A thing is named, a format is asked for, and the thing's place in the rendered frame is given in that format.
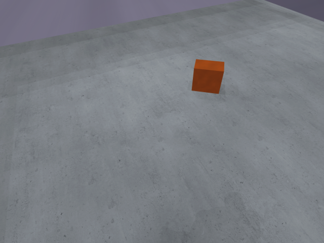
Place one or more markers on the carton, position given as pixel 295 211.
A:
pixel 207 76

